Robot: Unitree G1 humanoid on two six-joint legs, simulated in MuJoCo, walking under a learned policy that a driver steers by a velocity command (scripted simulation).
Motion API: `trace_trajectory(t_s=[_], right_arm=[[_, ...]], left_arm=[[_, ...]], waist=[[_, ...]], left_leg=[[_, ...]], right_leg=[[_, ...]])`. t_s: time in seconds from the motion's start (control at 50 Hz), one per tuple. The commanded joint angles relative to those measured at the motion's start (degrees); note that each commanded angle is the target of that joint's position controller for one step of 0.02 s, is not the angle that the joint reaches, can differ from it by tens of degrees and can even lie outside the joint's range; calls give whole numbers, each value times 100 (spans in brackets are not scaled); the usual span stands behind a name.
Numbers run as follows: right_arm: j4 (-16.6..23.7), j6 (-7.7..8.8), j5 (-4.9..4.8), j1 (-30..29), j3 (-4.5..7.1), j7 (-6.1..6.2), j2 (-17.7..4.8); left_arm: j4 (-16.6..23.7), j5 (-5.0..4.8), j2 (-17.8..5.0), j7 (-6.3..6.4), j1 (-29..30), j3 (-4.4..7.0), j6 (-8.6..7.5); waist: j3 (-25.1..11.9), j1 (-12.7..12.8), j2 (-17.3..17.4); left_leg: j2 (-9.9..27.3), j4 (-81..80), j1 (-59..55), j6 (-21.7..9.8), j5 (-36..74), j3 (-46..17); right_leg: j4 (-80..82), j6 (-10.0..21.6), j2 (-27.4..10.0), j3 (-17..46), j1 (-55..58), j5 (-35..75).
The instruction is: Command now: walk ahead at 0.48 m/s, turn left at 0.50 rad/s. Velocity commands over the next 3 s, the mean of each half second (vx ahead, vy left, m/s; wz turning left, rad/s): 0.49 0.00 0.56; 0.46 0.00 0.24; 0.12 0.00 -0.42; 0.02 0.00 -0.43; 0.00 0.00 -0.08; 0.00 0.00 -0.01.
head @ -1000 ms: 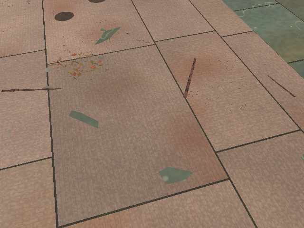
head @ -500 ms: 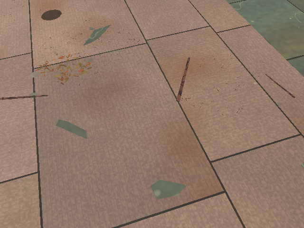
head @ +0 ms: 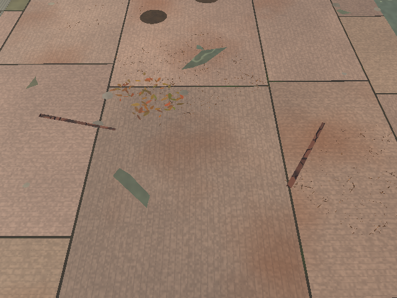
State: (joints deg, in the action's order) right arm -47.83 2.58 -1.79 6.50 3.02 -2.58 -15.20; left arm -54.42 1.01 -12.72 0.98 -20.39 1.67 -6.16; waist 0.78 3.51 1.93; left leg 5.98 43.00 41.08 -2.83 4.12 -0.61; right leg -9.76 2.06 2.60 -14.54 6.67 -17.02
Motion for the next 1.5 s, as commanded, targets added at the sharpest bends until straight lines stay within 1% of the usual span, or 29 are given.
trace_trajectory(t_s=[0.02, 0.08, 0.14, 0.16, 0.18, 0.2, 0.22, 0.26, 0.38, 0.48, 0.58, 0.6, 0.62, 0.64, 0.66, 0.7, 0.78, 0.88, 1.02, 1.04, 1.06, 1.08, 1.1, 1.12, 1.16, 1.24, 1.44, 1.46, 1.5], right_arm=[[716, 123, 4, -1013, -53, -163, -82], [873, 108, -23, -785, 55, -249, -349], [557, 46, -47, 1075, 446, -128, -1107], [443, -41, 17, 1694, 574, 37, -1477], [646, -3, 43, 1456, 637, 70, -1872], [619, 47, 106, 1584, 497, 73, -1399], [647, 113, 114, 1393, 438, 88, -1114], [783, 203, 55, 631, 307, 71, -715], [887, 208, 88, 638, 386, 246, -1029], [800, 63, 16, 1206, 411, 304, -1064], [861, 11, 65, 1181, 358, 328, -845], [900, 40, 109, 1214, 254, 297, -552], [990, 76, 245, 1598, 115, 285, -154], [991, 143, -45, 2362, 70, 264, -122], [885, 141, -130, 1998, 183, 288, -751], [1157, 125, 43, 757, 201, 285, -865], [1156, 109, 97, 809, 145, 227, -462], [1292, 183, 159, -33, -28, 172, -155], [1267, 336, 232, -104, 151, 96, -503], [1193, 343, 299, 217, 227, 143, -689], [1188, 329, 412, 812, 329, 235, -1125], [1220, 205, 464, 984, 347, 282, -1315], [1219, 87, 321, 1107, 321, 271, -1090], [1204, 33, 249, 900, 261, 280, -860], [1172, -30, 218, 238, 149, 298, -551], [1093, 5, 349, -403, 216, 331, -651], [732, -215, 45, -276, 373, 408, -1041], [617, -249, 50, -50, 338, 401, -867], [906, -278, 356, -103, 224, 399, -522]], left_arm=[[303, -81, -1025, 53, -122, 250, 41], [457, -107, -1298, 112, 18, 342, 218], [666, -131, -1480, 155, 304, 402, 369], [790, -31, -1220, 128, 151, 312, 279], [1146, -51, -398, 22, -221, 73, 50], [1331, -259, -876, -83, 489, 137, -251], [1517, -423, -994, -115, 924, 153, -360], [1485, -183, -1052, -22, 887, 209, -332], [1907, 27, -765, 2, 1249, 139, -36], [2176, -126, -767, -100, 2165, 114, -94], [2070, -138, -1129, -191, 1426, 347, -203], [1989, -37, -1317, -169, 798, 433, -247], [1943, 39, -1674, -139, -28, 501, -230], [1563, -8, -1970, -220, -484, 610, -143], [1737, -107, -1366, -225, -263, 477, -112], [1773, -33, -1031, -187, 259, 345, -28], [1604, -72, -810, -192, 489, 271, -65], [1386, -156, -1167, -140, 319, 368, 15], [1176, -285, -1269, -40, 105, 401, 279], [1226, -262, -1148, -30, 109, 372, 268], [1443, -127, -837, -21, 222, 267, 230], [1378, -80, -392, -19, -761, 114, 227], [1311, -198, -924, -1, -834, 229, 279], [1389, -265, -1151, 22, -382, 324, 361], [1440, -199, -1092, 114, -56, 370, 605], [1581, -172, -818, 165, -114, 379, 894], [2026, -119, -896, -155, 469, 424, 942], [1978, -85, -1032, -127, 329, 493, 933], [2302, 0, -2066, 3, 365, 689, 871]], waist=[[735, 98, -306], [247, -249, -649], [-799, -1304, -803], [-1273, -1376, -63], [-1875, -725, 1298], [-2229, -1123, 484], [-1436, -1077, 147], [-548, -462, -560], [-38, -281, -123], [-181, -810, 300], [-453, -315, 600], [-936, -20, 434], [-1821, 79, -609], [-2166, -207, -2661], [-1500, 30, -1515], [-442, 56, -429], [-214, -359, -800], [-47, -152, -631], [-432, -386, -794], [-645, -533, -720], [-1298, -767, -102], [-2176, -502, 1312], [-2521, -687, 1197], [-1917, -686, 833], [-1095, -423, 549], [-624, -68, 721], [-667, -131, 471], [-605, -136, 197], [-229, -288, -2323]], left_leg=[[-104, -656, 230, -150, -79, 403], [-573, -744, -421, -415, -747, 817], [-1093, -1227, -3004, -886, -1017, 751], [-244, -1196, -4758, -1170, -1302, -637], [1265, -1949, -6607, -2546, -2095, -4252], [1303, -2679, -6646, -2397, -2433, -4749], [1127, -2728, -5970, -2057, -2136, -3820], [574, -2815, -4207, -1642, -931, -2511], [-60, -3126, -2302, -1455, 129, -1357], [-224, -2616, -2358, -1034, -798, -1406], [27, -1435, -3152, -655, -780, -2052], [-276, -433, -2909, -444, -594, -1737], [-752, 1391, -1977, -166, -2142, -1211], [-1204, 3039, -34, 99, -3789, -803], [-858, 3644, 581, 140, -3426, -1070], [-465, 3438, 505, 123, -2559, -735], [-93, 2211, -236, 134, -2194, -466], [-98, 145, -583, 248, -1143, -139], [-686, -1758, -2290, 108, 95, -75], [-521, -1926, -3038, -38, 681, -121], [502, -1532, -4363, -377, 2701, -922], [2101, -1181, -5854, -1343, 4140, -2298], [2046, -1450, -5619, -1498, 2996, -2615], [1705, -1683, -5174, -1331, 2009, -2155], [1321, -2141, -3884, -1119, 783, -1488], [1052, -2808, -2358, -1101, 30, -461], [1226, -2091, -2735, -569, -896, 285], [993, -1611, -2492, -246, -1414, 500], [-509, 1308, -77, 747, -4197, 977]], right_leg=[[201, 419, -1736, 203, -119, 3206], [-760, 387, -1878, 33, 461, 6039], [-3473, 183, -1639, -24, -192, 6437], [-5167, -18, -1295, 94, -1823, 3475], [-7499, -441, 156, 864, -4465, -1441], [-7890, -231, -49, 2138, -5070, -1330], [-7605, -72, -387, 2155, -5351, -877], [-6422, -124, -847, 2046, -4802, -304], [-4320, -617, -918, 1669, -4111, 778], [-2399, -643, -376, 1609, -3393, 2217], [-1724, -141, -319, 1678, -2546, 1483], [-1799, 136, -680, 1914, -1527, 1414], [-1931, 605, -1811, 3265, 66, 1312], [-892, 1551, -2809, 6310, 1218, -653], [-568, 1381, -2614, 6314, 877, -1927], [-581, 1055, -2074, 4495, -557, -712], [-227, 1058, -1521, 3163, -1562, 977], [-46, 1051, -1398, 2341, -1749, 1998], [-1356, 469, -1161, 2359, -1498, 2931], [-1883, 263, -881, 2257, -1765, 2835], [-3172, -39, -457, 2001, -2604, 1375], [-5024, -391, -19, 1753, -4037, -2356], [-5795, -474, -162, 2117, -4305, -2487], [-6140, -526, -325, 2020, -4712, -2130], [-6046, -648, -613, 1861, -4660, -1493], [-5513, -684, -667, 1587, -3692, -644], [-2448, -46, -449, 1035, -2291, 374], [-1994, 129, -344, 1148, -1895, 703], [-983, 1573, -2433, 4384, -1134, 3127]])
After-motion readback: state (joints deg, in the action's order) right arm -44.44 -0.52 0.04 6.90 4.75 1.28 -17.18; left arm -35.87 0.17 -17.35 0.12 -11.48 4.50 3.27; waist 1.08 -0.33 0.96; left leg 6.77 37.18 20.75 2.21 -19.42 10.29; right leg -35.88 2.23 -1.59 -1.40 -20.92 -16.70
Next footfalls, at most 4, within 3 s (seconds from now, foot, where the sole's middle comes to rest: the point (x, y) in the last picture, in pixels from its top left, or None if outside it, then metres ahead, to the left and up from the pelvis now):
0.16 left None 0.27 0.11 -0.77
0.60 right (232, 272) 0.60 -0.04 -0.77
1.04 left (144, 238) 0.71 0.28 -0.77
1.48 right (223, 245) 0.70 -0.01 -0.77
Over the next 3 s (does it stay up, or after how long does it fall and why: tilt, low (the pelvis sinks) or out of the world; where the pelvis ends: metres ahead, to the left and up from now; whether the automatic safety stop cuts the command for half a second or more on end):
stays up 0.68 0.12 0.00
